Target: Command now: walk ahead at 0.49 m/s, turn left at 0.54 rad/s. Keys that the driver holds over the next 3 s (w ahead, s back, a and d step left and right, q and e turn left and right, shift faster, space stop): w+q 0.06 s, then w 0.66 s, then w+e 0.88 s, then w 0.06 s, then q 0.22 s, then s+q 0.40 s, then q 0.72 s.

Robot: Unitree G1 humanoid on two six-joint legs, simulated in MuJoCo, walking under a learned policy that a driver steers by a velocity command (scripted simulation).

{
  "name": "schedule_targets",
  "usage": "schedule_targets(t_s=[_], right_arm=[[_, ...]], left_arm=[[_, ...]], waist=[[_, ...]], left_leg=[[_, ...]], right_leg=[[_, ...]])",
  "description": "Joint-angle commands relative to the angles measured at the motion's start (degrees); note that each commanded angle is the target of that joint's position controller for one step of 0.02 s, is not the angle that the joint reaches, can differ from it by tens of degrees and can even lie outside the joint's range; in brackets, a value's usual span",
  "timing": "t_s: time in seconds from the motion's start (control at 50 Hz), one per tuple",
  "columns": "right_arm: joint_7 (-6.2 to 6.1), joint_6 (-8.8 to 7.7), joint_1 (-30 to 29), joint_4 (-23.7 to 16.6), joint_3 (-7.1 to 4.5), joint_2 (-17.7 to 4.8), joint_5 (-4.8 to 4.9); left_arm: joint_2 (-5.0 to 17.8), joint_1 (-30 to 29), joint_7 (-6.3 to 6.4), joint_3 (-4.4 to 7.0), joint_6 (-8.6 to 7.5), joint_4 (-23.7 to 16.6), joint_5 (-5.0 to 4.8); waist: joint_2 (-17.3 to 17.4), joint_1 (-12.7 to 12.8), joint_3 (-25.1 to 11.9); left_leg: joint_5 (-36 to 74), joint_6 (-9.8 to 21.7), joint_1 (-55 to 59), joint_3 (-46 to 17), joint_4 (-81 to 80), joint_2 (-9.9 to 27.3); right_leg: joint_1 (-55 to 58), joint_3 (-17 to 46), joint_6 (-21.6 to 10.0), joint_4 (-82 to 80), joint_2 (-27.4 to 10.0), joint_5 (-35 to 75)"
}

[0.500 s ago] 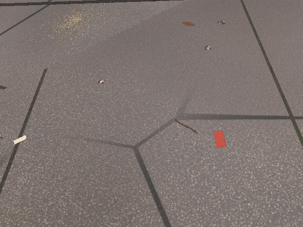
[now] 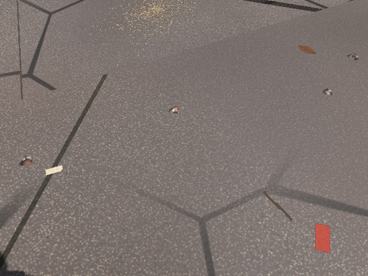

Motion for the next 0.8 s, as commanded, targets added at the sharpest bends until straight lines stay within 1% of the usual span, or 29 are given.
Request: schedule_targets(t_s=[0.02,0.06,0.08,0.12,0.16,0.2,0.22,0.24,0.26,0.28,0.3,0.32,0.34,0.36,0.38,0.4,0.42,0.44,0.48,0.54,0.58,0.62,0.68,0.7,0.72,0.74,0.76,0.78,0.8], right_arm=[[-1.04,-1.05,-2.9,-3.9,-2.15,-8.4,0.34],[-1.46,-0.5,-0.8,-3.1,-2.2,-8.7,0.89],[-1.61,-0.29,0.4,-2.6,-2.11,-8.6,1.02],[-1.69,-0.1,3.1,-1.5,-1.97,-8.7,1.09],[-1.72,0.12,4.8,-0.6,-1.71,-8.3,1.09],[-1.71,0.42,4.9,-0.1,-1.74,-8.6,0.74],[-1.67,0.63,4.3,-0.1,-1.8,-8.8,0.62],[-1.58,0.71,3.4,-0.3,-1.52,-8.1,0.52],[-1.38,0.52,2.6,-1.2,-0.63,-5.9,0.01],[-1.41,-0.2,7.7,-1.8,0.45,-3.0,0.13],[-1.4,-0.79,10.7,-1.3,0.89,-3.1,0.98],[-1.31,-0.97,6.2,-1.8,-0.24,-7.8,1.74],[-1.22,-0.92,0.5,-3.1,-0.3,-8.2,1.57],[-1.08,-0.96,-2.8,-4.1,-0.15,-7.2,0.53],[-1.0,-0.88,-3.2,-4.2,-0.4,-6.5,-0.14],[-0.85,-0.67,-2.1,-4.0,-0.3,-5.4,-0.03],[-0.77,-0.42,-1.0,-3.4,-0.1,-4.3,0.04],[-0.78,-0.24,-0.8,-3.2,0.09,-3.6,-0.05],[-0.92,-0.3,-3.9,-4.0,0.54,-2.6,-0.41],[-0.6,-0.85,-9.5,-4.9,1.14,-1.3,-0.46],[-0.21,-1.17,-13.2,-5.6,1.22,-1.2,-0.1],[0.24,-1.4,-16.4,-6.6,1.07,-1.6,0.35],[1.0,-1.84,-18.9,-8.1,0.67,-2.7,0.63],[1.16,-1.99,-18.4,-8.2,0.44,-3.3,0.59],[1.17,-2.13,-16.4,-7.8,0.07,-4.0,0.48],[0.89,-2.23,-11.7,-6.6,-0.79,-5.4,0.18],[0.27,-2.24,-3.1,-4.4,-2.18,-8.2,-0.18],[-0.56,-1.99,8.0,-3.0,-3.38,-13.2,-1.04],[-0.13,-1.59,9.0,-2.3,-3.62,-15.0,-1.32]], left_arm=[[3.6,1.0,0.48,1.07,0.24,-3.4,0.75],[2.3,-4.2,0.19,0.53,-0.17,-4.4,0.4],[1.9,-6.1,-0.18,0.35,-0.43,-4.6,0.0],[2.4,-9.3,-1.05,0.4,-1.01,-5.1,-0.84],[3.8,-11.0,-1.74,0.89,-1.53,-5.8,-1.03],[5.2,-10.4,-2.01,1.64,-1.85,-6.0,-1.11],[5.7,-8.5,-1.94,1.99,-2.0,-5.7,-1.13],[6.6,-3.8,-1.66,2.72,-2.18,-4.6,-0.9],[8.8,3.9,-1.26,3.56,-2.4,-3.6,-0.2],[13.8,12.4,-1.03,4.97,-2.12,-2.3,0.55],[12.2,16.9,-1.68,5.15,-1.36,0.5,-0.9],[7.9,15.0,-1.66,3.89,-1.11,0.0,-1.86],[6.2,11.3,-1.5,3.2,-0.55,-0.6,-1.53],[5.3,8.5,-1.66,2.67,-0.27,-0.6,-1.11],[4.3,6.8,-1.76,2.26,-0.36,-0.6,-0.81],[4.0,5.9,-1.93,2.11,-0.42,-0.6,-0.61],[3.9,5.7,-2.09,2.11,-0.56,-0.1,-0.85],[4.5,5.9,-2.13,2.23,-0.71,0.4,-1.11],[6.1,6.6,-1.92,2.7,-0.7,1.5,-1.33],[7.4,8.1,-1.56,2.96,-0.05,3.0,-1.72],[8.1,10.0,-1.46,3.05,0.32,4.3,-2.09],[8.6,12.1,-1.46,3.13,0.72,5.6,-2.34],[9.3,13.2,-1.22,3.37,1.52,7.0,-2.59],[9.7,13.0,-1.06,3.53,1.84,7.3,-2.6],[10.2,12.4,-0.89,3.67,2.17,7.4,-2.59],[10.1,11.9,-0.78,3.54,2.46,7.5,-2.67],[8.6,11.8,-0.7,2.87,2.51,7.2,-2.27],[4.5,11.6,-0.6,1.25,2.26,5.2,-0.49],[0.0,19.1,-0.76,0.05,1.29,4.9,-2.12]], waist=[[4.0,2.0,-1.5],[4.8,-0.4,-1.7],[5.3,-1.5,-2.2],[6.2,-3.5,-2.6],[6.7,-4.0,-2.3],[7.9,-3.1,-2.3],[8.7,-1.8,-2.5],[8.6,1.0,-4.4],[6.7,4.7,-11.1],[-4.6,5.6,-20.1],[-16.3,5.8,-22.5],[-8.7,6.8,-14.3],[-3.4,6.3,-7.8],[-0.4,4.9,-2.9],[-0.8,3.3,-1.4],[-2.3,2.1,-1.0],[-3.5,1.5,-1.4],[-3.9,1.2,-1.6],[-3.2,1.7,-1.0],[-2.5,3.7,-0.7],[-2.7,5.2,-0.1],[-2.8,6.3,0.6],[-3.3,6.0,1.6],[-3.5,5.3,1.3],[-3.7,3.8,0.3],[-3.2,0.9,-2.4],[-1.9,-3.2,-8.3],[6.9,-6.9,-18.2],[21.2,-3.2,-23.9]], left_leg=[[15.7,9.9,-4.9,-11.3,-8.6,12.9],[12.4,7.6,-4.9,-10.1,-6.8,10.9],[10.4,6.9,-4.0,-10.0,-6.2,10.8],[7.2,6.6,-1.0,-12.2,-5.2,12.8],[6.3,6.2,4.3,-15.4,-2.4,15.1],[8.5,5.3,8.6,-18.4,0.3,17.2],[11.7,4.7,9.6,-18.8,2.0,17.4],[18.6,3.5,9.6,-17.7,6.5,15.3],[19.4,1.7,5.9,-14.8,17.5,12.5],[5.9,-2.5,-11.5,-7.9,37.2,5.1],[-23.4,-4.8,-25.0,-5.7,50.2,2.1],[-21.5,-4.5,-30.9,-8.1,54.7,5.4],[-16.7,-4.5,-31.7,-5.5,54.8,8.1],[-13.1,-4.6,-31.1,-3.5,51.1,10.1],[-10.5,-4.7,-28.7,-3.1,47.4,12.1],[-9.2,-5.1,-25.9,-2.4,45.2,12.9],[-8.4,-5.5,-24.1,-1.4,43.5,13.0],[-7.6,-5.9,-23.6,-0.6,41.4,13.2],[-3.9,-6.8,-24.4,0.3,35.0,13.7],[5.6,-7.2,-22.3,1.4,23.1,13.3],[10.2,-7.3,-19.7,2.3,17.0,12.1],[11.4,-6.9,-18.9,2.5,13.7,11.4],[7.3,-4.9,-19.0,2.2,10.0,10.9],[5.4,-4.2,-17.7,2.4,9.0,10.6],[3.9,-3.3,-14.3,3.3,7.8,9.7],[3.9,-2.1,-6.2,4.4,5.6,8.3],[5.2,-0.2,7.2,3.1,5.9,9.8],[7.6,3.7,25.0,-11.2,7.5,23.0],[-6.0,11.0,37.5,-34.7,0.4,32.5]], right_leg=[[2.5,-2.2,1.8,-8.8,0.8,9.3],[5.1,-2.6,1.6,-19.3,2.9,17.1],[6.6,-3.0,1.5,-23.7,3.9,20.2],[8.2,-2.9,1.2,-28.1,4.8,23.0],[7.2,-2.0,-0.3,-31.6,4.9,20.6],[8.2,-2.0,-2.2,-33.7,5.3,15.0],[10.8,-2.8,-3.4,-35.0,5.7,12.7],[17.6,-3.9,-5.2,-37.7,6.5,12.9],[30.4,0.6,-8.7,-35.9,1.3,15.0],[52.3,18.4,-16.9,-34.9,-10.3,13.1],[58.8,37.6,-21.6,-42.2,-17.3,0.4],[53.4,35.9,-19.2,-44.5,-15.9,-8.9],[46.1,27.9,-17.0,-45.6,-13.4,-7.6],[38.8,22.4,-16.3,-47.6,-10.8,-2.0],[34.5,18.8,-15.6,-49.0,-8.8,2.9],[31.4,15.9,-15.2,-50.4,-7.0,6.0],[29.8,13.3,-15.3,-51.3,-5.9,9.1],[28.9,11.1,-15.7,-52.0,-5.5,12.1],[28.5,7.9,-16.2,-53.4,-5.3,17.2],[28.9,3.3,-14.8,-53.8,-4.0,18.8],[29.1,1.7,-14.0,-53.3,-3.6,17.7],[30.9,2.2,-13.8,-52.7,-4.8,16.4],[35.6,3.6,-12.8,-50.5,-7.4,17.5],[37.0,3.8,-12.3,-49.2,-8.0,19.3],[37.7,3.5,-11.7,-46.8,-7.9,24.1],[36.5,2.2,-10.6,-41.0,-6.1,32.0],[31.6,0.2,-8.9,-30.4,-3.1,33.6],[18.9,-2.6,-6.4,-10.7,1.6,14.4],[-0.2,-0.5,-4.1,4.7,9.1,-18.0]])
